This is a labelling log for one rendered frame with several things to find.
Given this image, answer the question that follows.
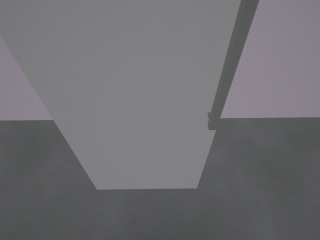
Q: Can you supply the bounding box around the handle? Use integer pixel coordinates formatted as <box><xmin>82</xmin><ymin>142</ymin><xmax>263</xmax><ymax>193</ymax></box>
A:
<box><xmin>207</xmin><ymin>0</ymin><xmax>259</xmax><ymax>130</ymax></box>

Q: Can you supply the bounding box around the fridge door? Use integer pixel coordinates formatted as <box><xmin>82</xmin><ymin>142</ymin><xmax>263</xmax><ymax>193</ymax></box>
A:
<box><xmin>0</xmin><ymin>0</ymin><xmax>241</xmax><ymax>190</ymax></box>

